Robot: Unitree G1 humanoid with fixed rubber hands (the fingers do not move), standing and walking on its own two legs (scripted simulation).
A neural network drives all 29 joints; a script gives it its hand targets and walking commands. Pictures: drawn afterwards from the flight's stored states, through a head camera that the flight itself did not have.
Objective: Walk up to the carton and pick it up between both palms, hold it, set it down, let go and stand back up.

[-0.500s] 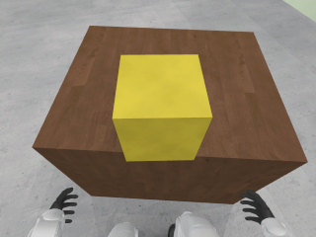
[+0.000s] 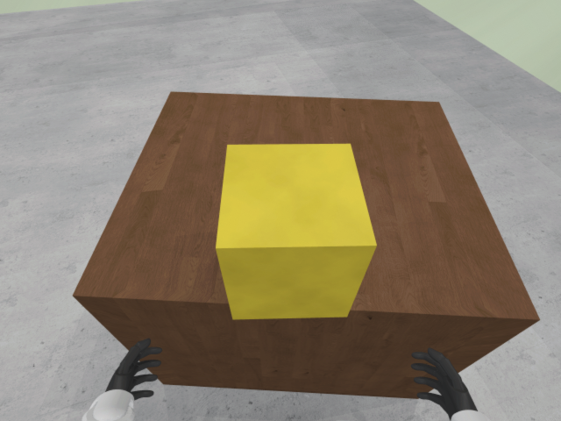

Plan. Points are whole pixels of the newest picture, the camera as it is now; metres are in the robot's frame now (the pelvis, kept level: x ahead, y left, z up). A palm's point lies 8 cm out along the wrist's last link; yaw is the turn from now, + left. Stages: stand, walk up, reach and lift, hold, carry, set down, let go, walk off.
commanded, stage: reach and lift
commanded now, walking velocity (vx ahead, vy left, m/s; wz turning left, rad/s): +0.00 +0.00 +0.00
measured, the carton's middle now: (289, 234) +0.39 +0.00 +0.01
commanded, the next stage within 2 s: none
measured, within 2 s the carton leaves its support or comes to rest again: neither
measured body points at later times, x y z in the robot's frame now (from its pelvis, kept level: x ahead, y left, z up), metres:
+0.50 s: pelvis +0.03 +0.02 +0.01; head +0.02 +0.03 +0.46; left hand +0.20 +0.22 -0.05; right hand +0.17 -0.23 -0.06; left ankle -0.02 +0.13 -0.74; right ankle +0.04 -0.08 -0.74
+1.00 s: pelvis +0.02 +0.02 +0.01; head +0.00 +0.04 +0.46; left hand +0.20 +0.20 -0.02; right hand +0.17 -0.22 -0.02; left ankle -0.02 +0.13 -0.74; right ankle +0.04 -0.08 -0.74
